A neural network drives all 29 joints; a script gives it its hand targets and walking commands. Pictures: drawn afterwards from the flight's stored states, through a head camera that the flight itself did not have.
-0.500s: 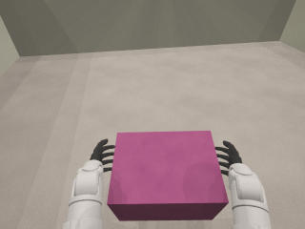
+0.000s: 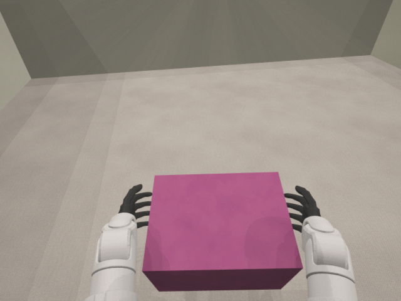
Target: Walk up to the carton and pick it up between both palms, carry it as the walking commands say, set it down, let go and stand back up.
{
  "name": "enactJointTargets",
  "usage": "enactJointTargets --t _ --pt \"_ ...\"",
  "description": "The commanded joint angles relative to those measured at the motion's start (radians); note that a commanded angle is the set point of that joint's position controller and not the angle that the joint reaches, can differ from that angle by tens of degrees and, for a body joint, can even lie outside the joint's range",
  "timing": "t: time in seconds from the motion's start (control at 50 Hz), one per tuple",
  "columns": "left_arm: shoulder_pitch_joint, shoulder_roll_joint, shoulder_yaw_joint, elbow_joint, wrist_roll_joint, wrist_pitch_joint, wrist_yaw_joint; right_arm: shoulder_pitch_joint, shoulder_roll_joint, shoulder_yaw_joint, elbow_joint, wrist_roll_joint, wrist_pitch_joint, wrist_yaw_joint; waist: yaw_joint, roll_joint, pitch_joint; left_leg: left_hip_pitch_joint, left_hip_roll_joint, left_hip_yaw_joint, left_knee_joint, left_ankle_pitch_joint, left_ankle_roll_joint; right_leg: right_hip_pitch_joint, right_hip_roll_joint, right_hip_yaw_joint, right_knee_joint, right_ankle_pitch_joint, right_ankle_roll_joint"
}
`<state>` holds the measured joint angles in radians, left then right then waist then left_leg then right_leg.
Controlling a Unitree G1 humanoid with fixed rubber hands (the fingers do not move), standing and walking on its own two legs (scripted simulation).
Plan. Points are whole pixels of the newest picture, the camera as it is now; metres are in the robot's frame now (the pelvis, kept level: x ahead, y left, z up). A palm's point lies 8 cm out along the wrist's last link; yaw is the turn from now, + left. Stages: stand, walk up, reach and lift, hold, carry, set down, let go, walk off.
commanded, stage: hold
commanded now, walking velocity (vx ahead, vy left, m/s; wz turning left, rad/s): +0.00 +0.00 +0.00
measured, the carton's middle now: (217, 232) +0.31 -0.01 -0.03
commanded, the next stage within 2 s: carry in 0.98 s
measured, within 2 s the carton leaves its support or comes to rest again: neither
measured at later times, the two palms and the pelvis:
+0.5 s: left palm (127, 221) +0.28 +0.18 +0.05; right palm (310, 223) +0.28 -0.19 +0.06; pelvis +0.00 +0.00 +0.00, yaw +0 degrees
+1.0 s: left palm (128, 221) +0.28 +0.18 +0.05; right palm (309, 223) +0.28 -0.18 +0.06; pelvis +0.00 +0.00 +0.00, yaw +0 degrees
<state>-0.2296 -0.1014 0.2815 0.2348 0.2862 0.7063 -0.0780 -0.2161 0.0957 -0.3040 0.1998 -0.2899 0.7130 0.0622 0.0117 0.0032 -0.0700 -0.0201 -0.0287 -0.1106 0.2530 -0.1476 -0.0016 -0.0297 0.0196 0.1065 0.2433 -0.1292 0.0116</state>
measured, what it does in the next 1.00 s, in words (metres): stands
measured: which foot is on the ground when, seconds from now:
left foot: down 0.00-1.00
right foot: down 0.00-1.00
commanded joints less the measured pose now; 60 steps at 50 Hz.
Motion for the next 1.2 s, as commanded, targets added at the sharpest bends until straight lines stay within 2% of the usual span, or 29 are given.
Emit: enactJointTargets --t 0.0,0.04,0.06,0.12,0.16,0.18,0.22,0.24,0.28,0.3,0.32,0.36,0.4,0.42,0.44,0.48,0.66,0.68,0.7,0.8,0.82,0.86,0.94,0.96,1.02,1.08,1.1,1.16,1.18 --pt "-0.510 -0.866 -0.548 0.014 -0.263 -0.029 -0.274 -0.562 0.827 0.575 0.023 0.275 -0.034 0.295 0.010 0.013 -0.155 -0.007 -0.062 0.063 -0.043 0.040 -0.013 0.036 0.070 -0.062 -0.024 0.035 -0.016" --pt "-0.526 -0.862 -0.568 -0.024 -0.287 -0.032 -0.281 -0.535 0.849 0.567 0.039 0.274 -0.031 0.299 0.002 0.009 -0.145 -0.009 -0.070 0.070 -0.032 0.120 -0.018 0.049 0.073 -0.062 -0.020 0.116 -0.013" --pt "-0.514 -0.865 -0.572 -0.048 -0.296 -0.034 -0.279 -0.554 0.850 0.587 -0.006 0.284 -0.031 0.299 0.008 -0.042 -0.191 0.012 -0.067 0.066 -0.029 0.153 -0.013 0.084 0.079 -0.065 -0.019 0.142 -0.006" --pt "-0.525 -0.885 -0.551 0.015 -0.280 -0.021 -0.282 -0.561 0.835 0.551 0.045 0.259 -0.027 0.293 -0.006 -0.012 -0.112 -0.023 -0.065 0.067 -0.036 0.035 -0.011 0.038 0.074 -0.075 -0.034 0.021 -0.017" --pt "-0.507 -0.865 -0.540 0.011 -0.281 -0.029 -0.289 -0.588 0.858 0.569 0.020 0.285 -0.036 0.298 0.010 -0.035 -0.104 -0.071 -0.065 0.066 -0.039 0.075 -0.004 0.061 0.075 -0.065 -0.024 0.063 -0.012" --pt "-0.534 -0.860 -0.547 -0.004 -0.276 -0.034 -0.289 -0.562 0.842 0.550 0.020 0.272 -0.033 0.298 -0.008 0.016 -0.119 -0.027 -0.071 0.076 -0.025 0.082 -0.014 0.029 0.064 -0.060 -0.021 0.072 -0.015" --pt "-0.526 -0.867 -0.547 -0.008 -0.274 -0.030 -0.283 -0.563 0.857 0.562 0.039 0.275 -0.033 0.301 0.007 0.032 -0.144 -0.026 -0.070 0.075 -0.024 0.101 -0.018 0.042 0.068 -0.064 -0.019 0.083 -0.017" --pt "-0.521 -0.872 -0.566 -0.033 -0.284 -0.033 -0.280 -0.555 0.847 0.571 -0.004 0.281 -0.035 0.299 -0.009 -0.013 -0.208 0.020 -0.068 0.065 -0.023 0.141 -0.014 0.074 0.075 -0.068 -0.025 0.120 -0.013" --pt "-0.495 -0.869 -0.567 -0.019 -0.275 -0.029 -0.279 -0.549 0.829 0.570 -0.011 0.275 -0.038 0.294 -0.016 0.005 -0.183 0.017 -0.072 0.068 -0.023 0.164 -0.022 0.059 0.076 -0.067 -0.028 0.137 -0.009" --pt "-0.465 -0.869 -0.546 0.004 -0.270 -0.025 -0.274 -0.577 0.830 0.591 -0.021 0.289 -0.035 0.297 0.022 -0.005 -0.162 -0.011 -0.070 0.066 -0.032 0.164 -0.017 0.079 0.078 -0.065 -0.029 0.127 -0.010" --pt "-0.479 -0.878 -0.564 -0.010 -0.272 -0.022 -0.274 -0.539 0.824 0.571 -0.019 0.270 -0.033 0.298 -0.013 0.007 -0.165 -0.005 -0.071 0.068 -0.035 0.125 -0.020 0.076 0.077 -0.071 -0.027 0.110 -0.012" --pt "-0.488 -0.869 -0.560 -0.027 -0.277 -0.029 -0.277 -0.541 0.834 0.570 0.001 0.279 -0.030 0.296 0.002 0.017 -0.162 -0.019 -0.063 0.066 -0.036 0.125 -0.020 0.074 0.075 -0.061 -0.022 0.103 -0.018" --pt "-0.489 -0.863 -0.578 -0.044 -0.292 -0.038 -0.278 -0.533 0.834 0.596 -0.038 0.284 -0.036 0.292 -0.009 -0.043 -0.175 0.021 -0.061 0.059 -0.021 0.146 -0.010 0.040 0.078 -0.061 -0.017 0.123 -0.011" --pt "-0.488 -0.853 -0.572 -0.057 -0.278 -0.038 -0.271 -0.545 0.824 0.600 -0.040 0.290 -0.039 0.297 0.017 0.015 -0.174 -0.003 -0.066 0.065 -0.029 0.164 -0.020 0.065 0.077 -0.064 -0.015 0.130 -0.014" --pt "-0.470 -0.859 -0.573 -0.058 -0.284 -0.040 -0.271 -0.560 0.812 0.601 -0.066 0.291 -0.041 0.298 0.009 -0.028 -0.181 0.001 -0.068 0.064 -0.030 0.180 -0.019 0.068 0.083 -0.061 -0.018 0.142 -0.012" --pt "-0.460 -0.864 -0.571 -0.034 -0.278 -0.024 -0.263 -0.527 0.818 0.596 -0.019 0.288 -0.035 0.299 0.010 0.021 -0.166 -0.007 -0.067 0.064 -0.029 0.152 -0.023 0.081 0.074 -0.064 -0.015 0.119 -0.014" --pt "-0.457 -0.864 -0.578 -0.057 -0.277 -0.028 -0.268 -0.504 0.839 0.613 -0.036 0.292 -0.034 0.294 0.001 0.005 -0.178 0.005 -0.063 0.066 -0.020 0.144 -0.011 0.066 0.068 -0.056 -0.012 0.132 -0.017" --pt "-0.434 -0.841 -0.558 -0.049 -0.279 -0.032 -0.270 -0.521 0.836 0.609 -0.038 0.291 -0.031 0.291 0.013 -0.042 -0.139 -0.030 -0.062 0.061 -0.029 0.145 -0.004 0.063 0.071 -0.056 -0.015 0.138 -0.013" --pt "-0.441 -0.855 -0.586 -0.056 -0.284 -0.028 -0.271 -0.510 0.839 0.616 -0.054 0.299 -0.034 0.287 0.008 0.020 -0.218 0.000 -0.066 0.065 -0.022 0.147 -0.008 0.094 0.065 -0.054 -0.017 0.151 -0.012" --pt "-0.466 -0.847 -0.601 -0.077 -0.300 -0.031 -0.268 -0.491 0.832 0.603 -0.038 0.286 -0.032 0.280 -0.022 -0.017 -0.153 -0.002 -0.065 0.063 -0.017 0.160 -0.012 0.051 0.070 -0.050 -0.013 0.152 -0.014" --pt "-0.461 -0.836 -0.589 -0.066 -0.290 -0.031 -0.265 -0.479 0.832 0.602 -0.018 0.290 -0.029 0.282 0.006 0.002 -0.182 0.004 -0.065 0.065 -0.021 0.153 -0.015 0.067 0.069 -0.052 -0.017 0.139 -0.013" --pt "-0.457 -0.853 -0.603 -0.088 -0.298 -0.032 -0.271 -0.486 0.844 0.623 -0.061 0.299 -0.037 0.283 -0.014 0.005 -0.191 -0.008 -0.071 0.066 -0.014 0.179 -0.016 0.089 0.075 -0.058 -0.012 0.169 -0.011" --pt "-0.442 -0.842 -0.574 -0.047 -0.272 -0.029 -0.266 -0.504 0.814 0.613 -0.054 0.287 -0.034 0.285 0.006 -0.002 -0.122 -0.050 -0.065 0.061 -0.029 0.133 -0.012 0.067 0.071 -0.053 -0.018 0.111 -0.021" --pt "-0.431 -0.842 -0.630 -0.095 -0.287 -0.018 -0.252 -0.529 0.827 0.716 -0.128 0.326 -0.025 0.269 -0.016 -0.088 -0.172 -0.094 0.142 0.007 0.144 0.103 0.013 -0.053 -0.132 -0.050 0.141 0.108 -0.022" --pt "-0.485 -0.837 -0.658 -0.128 -0.318 0.019 -0.225 -0.519 0.802 0.687 -0.115 0.337 0.005 0.246 -0.020 0.037 -0.223 -0.167 0.238 -0.130 0.160 0.084 0.053 -0.196 -0.083 -0.043 0.295 -0.038 -0.014" --pt "-0.512 -0.871 -0.730 -0.212 -0.414 0.080 -0.227 -0.521 0.804 0.738 -0.211 0.395 0.061 0.232 -0.013 0.134 -0.214 -0.195 0.305 -0.223 0.187 0.158 0.098 -0.298 -0.068 -0.051 0.305 -0.150 -0.016" --pt "-0.461 -0.869 -0.741 -0.201 -0.424 0.108 -0.225 -0.514 0.790 0.750 -0.253 0.416 0.086 0.230 -0.016 0.167 -0.229 -0.227 0.293 -0.198 0.180 0.164 0.094 -0.289 -0.058 -0.066 0.316 -0.182 -0.017" --pt "-0.491 -0.892 -0.803 -0.306 -0.516 0.187 -0.214 -0.517 0.816 0.787 -0.343 0.483 0.174 0.208 -0.019 0.143 -0.262 -0.255 0.259 -0.111 0.262 0.327 0.050 -0.218 -0.057 -0.095 0.239 -0.118 -0.033" --pt "-0.508 -0.894 -0.817 -0.353 -0.532 0.217 -0.209 -0.525 0.821 0.807 -0.380 0.508 0.206 0.206 -0.017 0.100 -0.277 -0.277 0.251 -0.101 0.284 0.280 0.037 -0.191 -0.066 -0.080 0.265 -0.084 -0.046"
